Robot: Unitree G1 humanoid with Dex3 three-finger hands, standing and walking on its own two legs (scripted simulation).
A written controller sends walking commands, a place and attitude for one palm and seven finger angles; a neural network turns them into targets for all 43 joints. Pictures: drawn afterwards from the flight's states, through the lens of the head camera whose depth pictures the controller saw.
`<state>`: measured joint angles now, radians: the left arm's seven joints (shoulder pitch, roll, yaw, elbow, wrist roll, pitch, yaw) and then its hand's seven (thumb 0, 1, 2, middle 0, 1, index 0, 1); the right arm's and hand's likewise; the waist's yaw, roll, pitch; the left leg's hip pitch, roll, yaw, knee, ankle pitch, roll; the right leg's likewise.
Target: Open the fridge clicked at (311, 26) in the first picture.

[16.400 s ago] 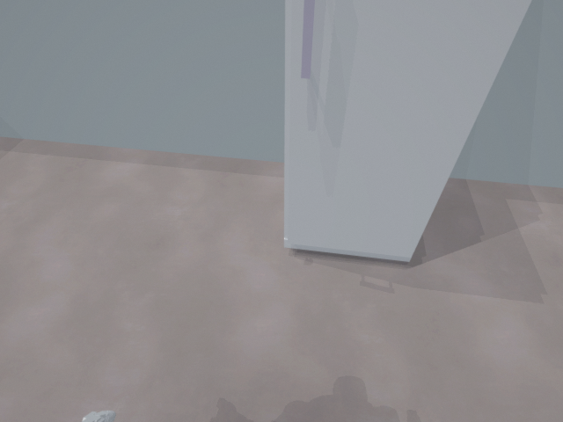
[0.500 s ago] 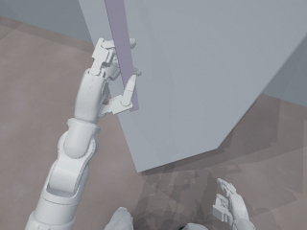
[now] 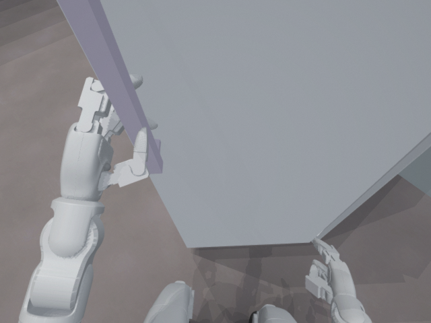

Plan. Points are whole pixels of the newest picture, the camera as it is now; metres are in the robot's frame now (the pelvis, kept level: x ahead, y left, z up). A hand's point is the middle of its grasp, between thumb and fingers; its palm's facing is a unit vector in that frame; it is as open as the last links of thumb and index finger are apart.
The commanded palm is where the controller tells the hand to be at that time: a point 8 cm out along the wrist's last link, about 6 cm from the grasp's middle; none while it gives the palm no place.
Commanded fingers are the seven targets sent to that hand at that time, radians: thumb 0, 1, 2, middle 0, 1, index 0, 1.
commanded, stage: walk backward, drawing the door open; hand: left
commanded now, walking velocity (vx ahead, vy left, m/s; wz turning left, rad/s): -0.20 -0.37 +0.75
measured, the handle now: (120, 70) +0.36 +0.12 +0.27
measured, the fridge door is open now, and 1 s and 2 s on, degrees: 52 76 69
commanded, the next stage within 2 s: stop walking and hold the door back in 0.44 s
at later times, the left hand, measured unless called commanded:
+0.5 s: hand (183, 278) +0.17 +0.04 +0.18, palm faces +0.51 -0.79 -0.32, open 8.4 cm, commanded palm +0.11 +0.07 +0.19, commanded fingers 0.00 0.90 0.90 -0.45 -1.40 -0.45 -1.40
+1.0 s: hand out of the picture +0.12 +0.01 +0.19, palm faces +0.72 -0.65 -0.23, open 7.8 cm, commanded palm +0.10 +0.06 +0.18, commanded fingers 0.00 0.90 0.90 -0.45 -1.40 -0.45 -1.40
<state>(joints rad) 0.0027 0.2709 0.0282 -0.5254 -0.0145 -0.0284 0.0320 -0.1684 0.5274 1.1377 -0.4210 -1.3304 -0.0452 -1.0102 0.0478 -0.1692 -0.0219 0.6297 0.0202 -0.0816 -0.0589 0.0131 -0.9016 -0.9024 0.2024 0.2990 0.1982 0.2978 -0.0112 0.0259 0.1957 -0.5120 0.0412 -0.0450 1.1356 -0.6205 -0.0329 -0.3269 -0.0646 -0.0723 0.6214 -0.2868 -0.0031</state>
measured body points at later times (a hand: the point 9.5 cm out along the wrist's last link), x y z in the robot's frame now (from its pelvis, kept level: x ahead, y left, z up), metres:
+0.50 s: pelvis -0.02 -0.22 +0.00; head +0.02 -0.21 +0.45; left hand +0.13 +0.08 +0.20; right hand +0.23 -0.36 -0.10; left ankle -0.06 -0.04 -0.67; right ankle +0.05 -0.35 -0.73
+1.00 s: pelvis -0.09 -0.36 -0.01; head -0.08 -0.38 +0.44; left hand +0.08 +0.04 +0.20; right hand +0.19 -0.42 -0.10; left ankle -0.12 -0.22 -0.66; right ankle +0.02 -0.45 -0.73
